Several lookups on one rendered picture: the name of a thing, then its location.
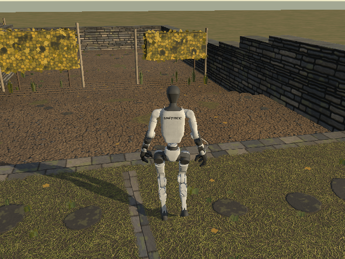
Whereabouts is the robot right hand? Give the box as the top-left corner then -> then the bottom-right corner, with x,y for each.
195,153 -> 208,167

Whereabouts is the robot right upper arm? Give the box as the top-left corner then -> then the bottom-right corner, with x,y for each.
184,109 -> 199,139

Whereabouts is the robot left upper arm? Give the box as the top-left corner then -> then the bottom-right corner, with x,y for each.
147,108 -> 162,139

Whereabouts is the left robot forearm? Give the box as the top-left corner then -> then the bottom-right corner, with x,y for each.
141,130 -> 152,152

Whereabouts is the robot right thigh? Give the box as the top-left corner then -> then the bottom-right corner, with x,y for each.
177,151 -> 190,183

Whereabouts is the robot left hand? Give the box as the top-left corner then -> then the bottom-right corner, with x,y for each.
140,151 -> 153,163

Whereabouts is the robot right shin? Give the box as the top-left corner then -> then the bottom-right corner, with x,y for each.
179,175 -> 187,211

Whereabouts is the right robot forearm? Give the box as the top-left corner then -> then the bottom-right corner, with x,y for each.
194,131 -> 206,155

